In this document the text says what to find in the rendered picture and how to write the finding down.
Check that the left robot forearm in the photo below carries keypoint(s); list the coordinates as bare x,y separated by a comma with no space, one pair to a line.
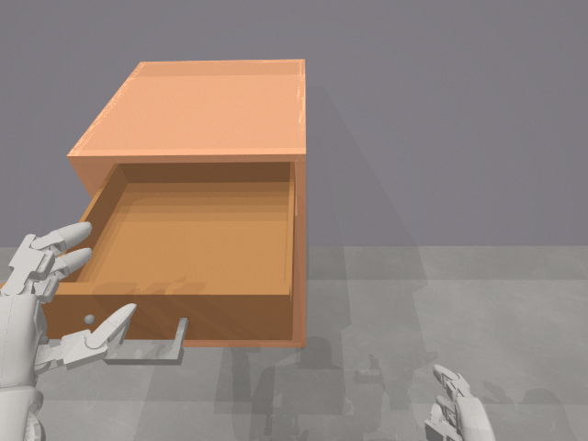
19,407

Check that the right robot hand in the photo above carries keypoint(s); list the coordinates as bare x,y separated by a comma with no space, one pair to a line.
468,420

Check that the cabinet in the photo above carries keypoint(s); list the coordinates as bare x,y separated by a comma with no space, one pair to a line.
208,112

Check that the drawer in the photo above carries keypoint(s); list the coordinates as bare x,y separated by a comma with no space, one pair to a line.
210,242

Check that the left robot hand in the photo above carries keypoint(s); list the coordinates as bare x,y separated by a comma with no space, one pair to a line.
34,281

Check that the handle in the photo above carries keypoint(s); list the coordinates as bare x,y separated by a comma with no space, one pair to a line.
155,355

